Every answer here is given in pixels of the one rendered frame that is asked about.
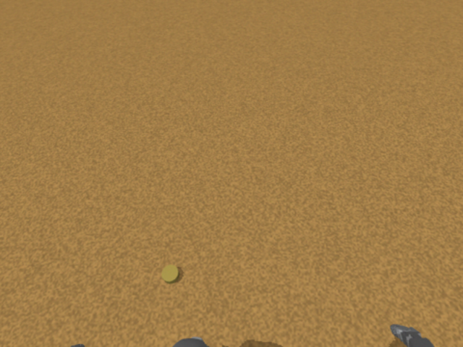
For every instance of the tin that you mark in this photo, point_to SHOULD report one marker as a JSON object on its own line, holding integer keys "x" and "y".
{"x": 170, "y": 274}

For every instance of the right robot hand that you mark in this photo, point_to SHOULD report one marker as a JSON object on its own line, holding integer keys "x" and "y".
{"x": 410, "y": 336}

